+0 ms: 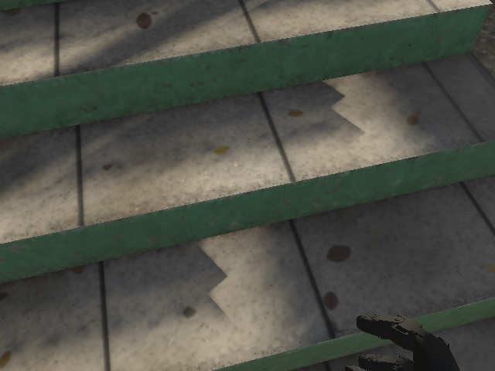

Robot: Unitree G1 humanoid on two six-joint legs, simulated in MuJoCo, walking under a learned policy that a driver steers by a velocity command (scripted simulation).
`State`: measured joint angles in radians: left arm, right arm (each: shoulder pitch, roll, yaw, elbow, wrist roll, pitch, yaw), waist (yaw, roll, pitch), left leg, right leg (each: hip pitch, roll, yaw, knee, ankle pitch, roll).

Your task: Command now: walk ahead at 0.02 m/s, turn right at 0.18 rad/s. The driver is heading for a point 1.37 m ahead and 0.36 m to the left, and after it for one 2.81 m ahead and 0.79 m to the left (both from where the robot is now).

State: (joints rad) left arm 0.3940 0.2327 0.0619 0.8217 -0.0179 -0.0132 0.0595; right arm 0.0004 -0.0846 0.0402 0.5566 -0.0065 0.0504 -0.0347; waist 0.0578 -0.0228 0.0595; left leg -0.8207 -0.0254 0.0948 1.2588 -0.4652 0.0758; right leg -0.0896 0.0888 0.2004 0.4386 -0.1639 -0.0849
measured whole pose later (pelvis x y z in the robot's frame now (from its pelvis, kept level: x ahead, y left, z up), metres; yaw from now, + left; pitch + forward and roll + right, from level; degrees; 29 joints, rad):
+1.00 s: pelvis +0.17 -0.03 +0.13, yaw +0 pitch +0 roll -1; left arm 0.36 0.13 0.03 0.86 0.01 -0.03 0.04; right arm 0.37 -0.13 -0.03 0.95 -0.01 -0.01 -0.05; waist 0.01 0.00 -0.04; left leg -0.18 0.03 -0.02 0.46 -0.29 -0.02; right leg -0.21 0.03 -0.06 0.42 -0.21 -0.03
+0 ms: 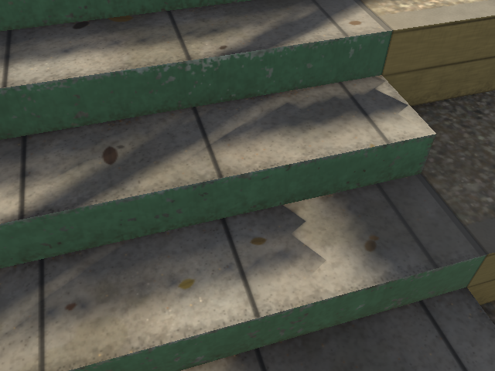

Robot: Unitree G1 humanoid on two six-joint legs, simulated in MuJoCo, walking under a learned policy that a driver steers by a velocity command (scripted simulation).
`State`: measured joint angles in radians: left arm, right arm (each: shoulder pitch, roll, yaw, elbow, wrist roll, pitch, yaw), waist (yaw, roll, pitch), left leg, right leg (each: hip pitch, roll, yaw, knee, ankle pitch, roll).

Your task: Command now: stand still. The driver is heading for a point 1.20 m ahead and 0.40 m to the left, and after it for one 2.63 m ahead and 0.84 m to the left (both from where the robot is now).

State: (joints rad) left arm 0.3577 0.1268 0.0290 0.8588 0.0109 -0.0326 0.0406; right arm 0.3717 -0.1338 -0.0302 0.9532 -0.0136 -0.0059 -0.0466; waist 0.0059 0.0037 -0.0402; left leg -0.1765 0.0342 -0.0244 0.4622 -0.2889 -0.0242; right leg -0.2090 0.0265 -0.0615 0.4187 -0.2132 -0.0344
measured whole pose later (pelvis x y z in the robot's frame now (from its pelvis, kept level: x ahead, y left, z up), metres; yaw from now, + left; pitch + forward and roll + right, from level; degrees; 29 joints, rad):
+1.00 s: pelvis +0.12 +0.00 +0.00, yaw +0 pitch +2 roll +0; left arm 0.61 0.14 0.01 1.12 0.05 -0.09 0.00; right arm 0.22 -0.15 -0.02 0.84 -0.01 -0.03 -0.02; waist 0.03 0.01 -0.07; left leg -0.96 0.01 0.05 2.13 -0.41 0.16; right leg -0.09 0.04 -0.11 0.39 -0.35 -0.06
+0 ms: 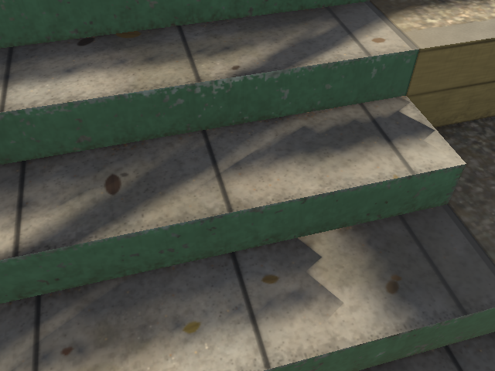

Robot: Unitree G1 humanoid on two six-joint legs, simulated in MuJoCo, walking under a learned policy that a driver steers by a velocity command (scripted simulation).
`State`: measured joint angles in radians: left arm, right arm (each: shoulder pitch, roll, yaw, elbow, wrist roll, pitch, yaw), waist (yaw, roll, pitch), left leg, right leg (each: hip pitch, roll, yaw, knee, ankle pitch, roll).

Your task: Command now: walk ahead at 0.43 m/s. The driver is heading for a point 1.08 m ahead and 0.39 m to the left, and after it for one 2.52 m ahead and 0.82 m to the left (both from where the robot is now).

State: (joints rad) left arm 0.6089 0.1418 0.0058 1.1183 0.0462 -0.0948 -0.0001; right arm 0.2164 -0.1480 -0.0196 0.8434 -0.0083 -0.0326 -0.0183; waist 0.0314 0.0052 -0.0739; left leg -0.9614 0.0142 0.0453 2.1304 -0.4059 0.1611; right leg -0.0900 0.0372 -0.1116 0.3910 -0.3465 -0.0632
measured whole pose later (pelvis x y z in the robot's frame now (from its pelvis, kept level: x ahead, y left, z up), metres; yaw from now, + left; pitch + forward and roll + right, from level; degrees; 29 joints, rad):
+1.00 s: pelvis +0.59 +0.05 +0.29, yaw +15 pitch +3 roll -2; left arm 0.48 0.18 0.04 1.09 0.04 -0.15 -0.02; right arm 0.05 -0.10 -0.03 0.62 -0.02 -0.03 -0.03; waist -0.01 0.04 -0.06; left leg -1.22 -0.03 -0.08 2.12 -0.25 0.17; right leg -0.20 -0.02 -0.28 0.50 -0.35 -0.04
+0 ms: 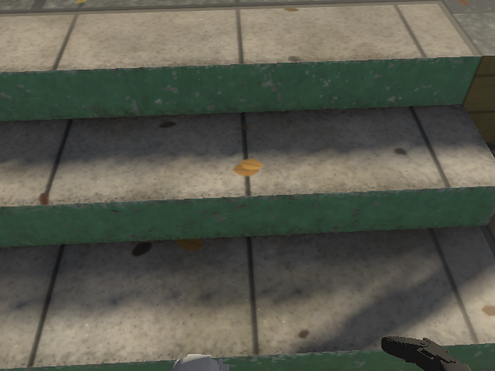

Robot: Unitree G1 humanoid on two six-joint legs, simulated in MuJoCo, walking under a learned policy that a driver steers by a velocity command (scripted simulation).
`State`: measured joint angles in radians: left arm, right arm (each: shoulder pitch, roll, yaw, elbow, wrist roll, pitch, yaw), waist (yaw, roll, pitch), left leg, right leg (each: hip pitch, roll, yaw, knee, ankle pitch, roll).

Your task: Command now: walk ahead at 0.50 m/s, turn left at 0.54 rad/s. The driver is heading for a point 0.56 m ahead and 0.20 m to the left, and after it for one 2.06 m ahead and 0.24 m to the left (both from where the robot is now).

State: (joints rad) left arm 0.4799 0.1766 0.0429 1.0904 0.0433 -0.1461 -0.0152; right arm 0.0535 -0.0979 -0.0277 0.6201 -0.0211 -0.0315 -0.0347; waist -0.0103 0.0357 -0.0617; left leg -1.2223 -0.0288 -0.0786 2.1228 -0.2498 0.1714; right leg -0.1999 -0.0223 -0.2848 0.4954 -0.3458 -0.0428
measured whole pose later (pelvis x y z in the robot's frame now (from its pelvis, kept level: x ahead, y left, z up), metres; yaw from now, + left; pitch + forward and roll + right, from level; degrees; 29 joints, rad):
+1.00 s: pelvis +0.59 +0.12 +0.30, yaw +32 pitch +3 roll -2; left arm 0.44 0.18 0.07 0.98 0.03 -0.12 0.00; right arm 0.00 -0.13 -0.02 0.55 -0.05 -0.04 0.01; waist 0.03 0.06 -0.03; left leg -1.08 -0.02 -0.10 1.72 -0.18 0.11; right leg -0.23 -0.03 -0.22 0.54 -0.36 -0.03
